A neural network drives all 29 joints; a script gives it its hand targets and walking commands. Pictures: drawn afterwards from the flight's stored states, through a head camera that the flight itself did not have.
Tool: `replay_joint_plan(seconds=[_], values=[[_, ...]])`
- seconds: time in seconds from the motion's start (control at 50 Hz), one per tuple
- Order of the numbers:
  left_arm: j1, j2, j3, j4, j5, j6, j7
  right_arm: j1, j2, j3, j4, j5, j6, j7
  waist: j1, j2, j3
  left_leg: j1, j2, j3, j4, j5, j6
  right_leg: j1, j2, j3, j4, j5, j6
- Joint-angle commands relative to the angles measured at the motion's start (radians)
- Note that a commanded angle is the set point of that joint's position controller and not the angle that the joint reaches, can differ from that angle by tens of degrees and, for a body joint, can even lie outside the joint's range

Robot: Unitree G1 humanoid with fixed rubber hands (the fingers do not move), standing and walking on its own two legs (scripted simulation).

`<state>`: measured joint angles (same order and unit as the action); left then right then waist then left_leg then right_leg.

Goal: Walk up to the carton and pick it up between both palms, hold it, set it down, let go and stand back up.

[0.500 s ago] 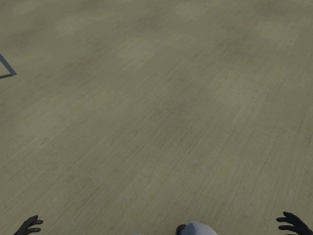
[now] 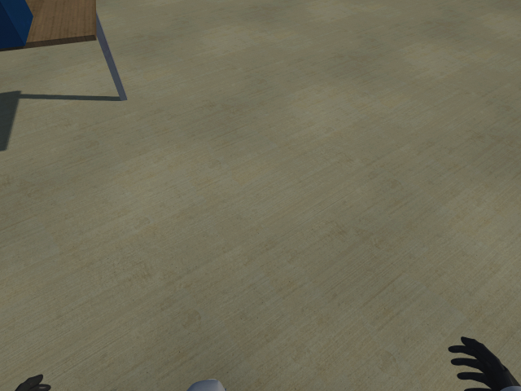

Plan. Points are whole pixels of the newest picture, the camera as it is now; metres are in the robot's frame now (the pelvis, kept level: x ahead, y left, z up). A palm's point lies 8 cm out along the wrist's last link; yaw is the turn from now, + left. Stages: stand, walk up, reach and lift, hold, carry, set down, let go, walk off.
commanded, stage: walk up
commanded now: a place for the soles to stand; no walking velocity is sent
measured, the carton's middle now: out of the picture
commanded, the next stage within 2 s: none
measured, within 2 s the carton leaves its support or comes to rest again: neither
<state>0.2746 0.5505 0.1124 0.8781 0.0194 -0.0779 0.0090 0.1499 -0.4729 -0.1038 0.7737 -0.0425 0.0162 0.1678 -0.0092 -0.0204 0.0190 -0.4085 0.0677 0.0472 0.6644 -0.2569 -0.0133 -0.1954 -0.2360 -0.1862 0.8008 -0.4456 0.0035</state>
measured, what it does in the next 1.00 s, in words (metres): walks ahead, turning left: right foot, then left foot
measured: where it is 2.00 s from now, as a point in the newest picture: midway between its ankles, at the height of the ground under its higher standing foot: (139, 256)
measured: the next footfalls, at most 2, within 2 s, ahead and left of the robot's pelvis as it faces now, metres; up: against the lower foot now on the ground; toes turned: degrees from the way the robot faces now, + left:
right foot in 0.32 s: +0.31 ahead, -0.04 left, +0.00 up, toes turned +0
left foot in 0.78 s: +0.43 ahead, +0.34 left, +0.00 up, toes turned +21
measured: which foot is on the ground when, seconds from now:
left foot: down 0.00-0.32, up 0.34-0.76, down 0.78-1.00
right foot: up 0.00-0.30, down 0.32-0.80, up 0.82-1.00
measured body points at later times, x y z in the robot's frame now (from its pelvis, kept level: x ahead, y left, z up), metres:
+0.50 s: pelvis +0.22 +0.06 +0.02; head +0.22 +0.01 +0.46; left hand +0.20 +0.43 -0.03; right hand +0.39 -0.24 -0.10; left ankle +0.19 +0.21 -0.64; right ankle +0.27 -0.04 -0.72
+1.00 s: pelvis +0.39 +0.24 +0.02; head +0.41 +0.26 +0.47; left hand +0.39 +0.59 -0.09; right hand +0.56 -0.07 -0.06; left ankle +0.39 +0.33 -0.72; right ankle +0.44 +0.09 -0.65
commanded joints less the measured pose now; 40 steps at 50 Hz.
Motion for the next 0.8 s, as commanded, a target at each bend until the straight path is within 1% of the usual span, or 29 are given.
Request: replay_joint_plan(seconds=[0.0, 0.02, 0.04, 0.06, 0.08, 0.12, 0.16, 0.18, 0.2, 0.22, 0.24, 0.26, 0.28, 0.3, 0.32, 0.34, 0.36, 0.4, 0.42, 0.44, 0.48, 0.54, 0.62, 0.66, 0.7, 0.72, 0.74, 0.76, 0.78], values=[[-0.071, 0.188, 0.006, -0.083, -0.029, -0.030, 0.011, 0.120, -0.339, -0.081, -0.023, 0.042, -0.002, -0.043, -0.100, 0.271, -0.014, 0.388, 0.247, -0.578, -0.448, -0.245, 0.301, -0.558, 0.115, 0.112, 0.317, -0.098, -0.023], [-0.065, 0.194, 0.008, -0.065, -0.033, -0.038, 0.007, 0.080, -0.289, -0.069, -0.031, 0.031, -0.004, -0.050, -0.074, 0.173, 0.012, 0.379, 0.190, -0.429, -0.397, -0.112, 0.260, -0.520, 0.095, 0.133, 0.259, -0.011, -0.026], [-0.042, 0.170, 0.007, -0.057, -0.031, -0.040, 0.003, 0.063, -0.238, -0.054, -0.041, 0.021, -0.009, -0.057, -0.059, 0.145, -0.002, 0.389, 0.139, -0.343, -0.343, 0.046, 0.240, -0.488, 0.097, 0.137, 0.210, 0.030, -0.022], [-0.030, 0.150, 0.005, -0.054, -0.029, -0.039, 0.000, 0.087, -0.216, -0.045, -0.038, 0.019, -0.017, -0.057, -0.053, 0.147, -0.010, 0.380, 0.110, -0.305, -0.327, 0.186, 0.232, -0.450, 0.105, 0.137, 0.170, 0.050, -0.019], [-0.019, 0.138, 0.003, -0.058, -0.026, -0.038, 0.001, 0.111, -0.212, -0.039, -0.037, 0.023, -0.021, -0.056, -0.049, 0.177, -0.007, 0.331, 0.094, -0.294, -0.333, 0.229, 0.235, -0.398, 0.120, 0.128, 0.129, 0.067, -0.017], [-0.011, 0.130, -0.001, -0.058, -0.021, -0.041, 0.002, 0.085, -0.204, -0.032, -0.060, 0.020, -0.024, -0.051, -0.041, 0.192, 0.004, 0.282, 0.082, -0.258, -0.341, 0.220, 0.257, -0.337, 0.151, 0.101, 0.026, 0.069, -0.014], [-0.015, 0.124, -0.003, -0.057, -0.020, -0.045, 0.003, 0.064, -0.198, -0.028, -0.079, 0.014, -0.026, -0.046, -0.035, 0.196, -0.011, 0.254, 0.086, -0.242, -0.347, 0.202, 0.277, -0.288, 0.168, 0.078, -0.064, 0.132, -0.012], [-0.030, 0.117, -0.004, -0.061, -0.018, -0.048, 0.003, 0.059, -0.198, -0.026, -0.088, 0.013, -0.028, -0.044, -0.032, 0.192, -0.016, 0.211, 0.085, -0.235, -0.344, 0.187, 0.272, -0.231, 0.172, 0.076, -0.117, 0.182, -0.016], [-0.035, 0.112, -0.002, -0.059, -0.019, -0.053, 0.005, 0.045, -0.195, -0.022, -0.097, 0.014, -0.028, -0.043, -0.019, 0.182, -0.018, 0.151, 0.076, -0.224, -0.323, 0.171, 0.255, -0.149, 0.183, 0.074, -0.175, 0.252, -0.022], [-0.008, 0.108, 0.003, -0.044, -0.019, -0.056, 0.008, 0.025, -0.191, -0.017, -0.105, 0.017, -0.026, -0.043, 0.008, 0.152, -0.032, 0.087, 0.062, -0.207, -0.270, 0.151, 0.231, -0.039, 0.199, 0.072, -0.230, 0.345, -0.028], [0.070, 0.119, 0.012, -0.019, -0.018, -0.057, 0.013, 0.005, -0.182, -0.011, -0.114, 0.021, -0.026, -0.045, 0.057, 0.109, -0.073, 0.010, 0.041, -0.188, -0.176, 0.194, 0.204, 0.128, 0.212, 0.070, -0.267, 0.423, -0.034], [0.164, 0.146, 0.025, 0.004, -0.016, -0.056, 0.022, -0.001, -0.162, -0.003, -0.117, 0.023, -0.028, -0.048, 0.111, 0.050, -0.119, -0.059, -0.001, -0.164, -0.049, 0.237, 0.172, 0.279, 0.202, 0.075, -0.290, 0.423, -0.045], [0.260, 0.191, 0.043, 0.017, -0.007, -0.058, 0.032, 0.032, -0.127, 0.006, -0.117, 0.023, -0.031, -0.052, 0.160, -0.086, -0.168, -0.148, -0.084, -0.133, 0.155, 0.154, 0.139, 0.407, 0.108, 0.170, -0.363, 0.342, -0.062], [0.289, 0.243, 0.054, -0.007, -0.002, -0.062, 0.041, 0.126, -0.089, 0.019, -0.120, 0.022, -0.027, -0.057, 0.131, -0.188, -0.248, -0.252, -0.163, -0.181, 0.328, -0.250, 0.095, 0.489, -0.158, 0.556, -0.442, 0.128, -0.106], [0.176, 0.268, 0.050, -0.049, -0.010, -0.064, 0.045, 0.205, -0.150, 0.006, -0.080, 0.011, -0.009, -0.064, 0.053, -0.079, -0.169, -0.254, -0.140, -0.211, 0.455, -0.235, 0.070, 0.329, -0.263, 0.749, -0.574, -0.188, -0.157], [0.089, 0.259, 0.052, -0.075, -0.019, -0.062, 0.042, 0.215, -0.230, -0.024, -0.057, 0.007, 0.003, -0.063, 0.031, -0.036, -0.121, -0.268, -0.082, -0.198, 0.515, -0.206, 0.062, 0.269, -0.286, 0.800, -0.595, -0.339, -0.230], [0.061, 0.232, 0.047, -0.078, -0.023, -0.066, 0.040, 0.184, -0.246, -0.028, -0.037, 0.008, 0.006, -0.061, 0.026, -0.009, -0.074, -0.289, -0.051, -0.200, 0.534, -0.167, 0.059, 0.220, -0.253, 0.737, -0.599, -0.321, -0.227], [0.031, 0.191, 0.033, -0.080, -0.028, -0.075, 0.038, 0.169, -0.234, -0.033, -0.035, 0.009, 0.001, -0.055, -0.003, 0.005, 0.023, -0.249, -0.026, -0.233, 0.514, -0.060, 0.049, 0.059, -0.153, 0.502, -0.609, -0.141, -0.152], [0.031, 0.184, 0.031, -0.072, -0.027, -0.079, 0.034, 0.166, -0.217, -0.031, -0.035, 0.013, -0.001, -0.051, -0.008, -0.011, 0.051, -0.226, -0.023, -0.225, 0.498, -0.008, 0.038, 0.003, -0.108, 0.397, -0.605, -0.043, -0.135], [0.027, 0.178, 0.031, -0.062, -0.023, -0.082, 0.032, 0.163, -0.201, -0.026, -0.034, 0.018, -0.002, -0.044, -0.013, -0.041, 0.065, -0.212, -0.021, -0.212, 0.485, 0.038, 0.029, -0.025, -0.073, 0.318, -0.604, 0.033, -0.122], [0.013, 0.169, 0.031, -0.059, -0.017, -0.087, 0.029, 0.145, -0.172, -0.018, -0.037, 0.018, -0.007, -0.032, -0.021, -0.096, 0.080, -0.203, -0.008, -0.183, 0.422, 0.098, 0.012, -0.055, -0.041, 0.209, -0.604, 0.127, -0.135], [0.014, 0.172, 0.036, -0.059, -0.014, -0.087, 0.025, 0.074, -0.156, -0.015, -0.055, 0.020, -0.011, -0.019, -0.008, -0.125, 0.088, -0.223, 0.005, -0.143, 0.291, 0.138, -0.005, -0.037, -0.035, 0.120, -0.603, 0.201, -0.149], [0.031, 0.202, 0.043, -0.046, -0.012, -0.079, 0.019, -0.028, -0.137, -0.008, -0.073, 0.020, -0.012, -0.003, 0.016, -0.138, 0.069, -0.181, 0.052, -0.103, 0.100, 0.169, 0.004, 0.015, -0.040, 0.032, -0.553, 0.283, -0.150], [0.028, 0.217, 0.042, -0.046, -0.011, -0.072, 0.017, -0.068, -0.138, -0.009, -0.074, 0.021, -0.014, 0.003, 0.018, -0.128, 0.036, -0.114, 0.069, -0.063, 0.002, 0.154, 0.019, 0.043, -0.065, -0.002, -0.529, 0.343, -0.155], [0.012, 0.236, 0.043, -0.043, -0.009, -0.063, 0.017, -0.059, -0.150, -0.018, -0.059, 0.018, -0.016, 0.004, -0.002, -0.116, -0.009, -0.009, 0.061, -0.029, -0.047, 0.104, 0.036, 0.050, -0.095, -0.009, -0.475, 0.416, -0.154], [-0.002, 0.245, 0.044, -0.043, -0.008, -0.058, 0.020, -0.026, -0.158, -0.026, -0.043, 0.015, -0.015, 0.002, -0.026, -0.103, -0.034, 0.059, 0.047, -0.013, -0.060, 0.074, 0.046, 0.043, -0.106, -0.007, -0.432, 0.426, -0.152], [-0.018, 0.249, 0.043, -0.045, -0.010, -0.051, 0.022, 0.032, -0.172, -0.036, -0.020, 0.013, -0.014, -0.002, -0.062, -0.070, -0.065, 0.153, 0.022, 0.005, -0.091, 0.049, 0.062, 0.021, -0.107, -0.013, -0.356, 0.438, -0.144], [-0.014, 0.219, 0.029, -0.048, -0.011, -0.045, 0.023, 0.137, -0.205, -0.054, 0.021, 0.005, -0.016, -0.013, -0.117, 0.041, -0.130, 0.308, -0.032, -0.001, -0.129, 0.000, 0.083, -0.015, -0.062, -0.041, -0.151, 0.494, -0.124], [0.037, 0.152, 0.000, -0.049, -0.012, -0.037, 0.021, 0.271, -0.254, -0.079, 0.071, -0.004, -0.018, -0.032, -0.172, 0.202, -0.177, 0.459, -0.079, -0.033, -0.164, -0.085, 0.105, -0.104, 0.017, -0.036, 0.123, 0.418, -0.094]])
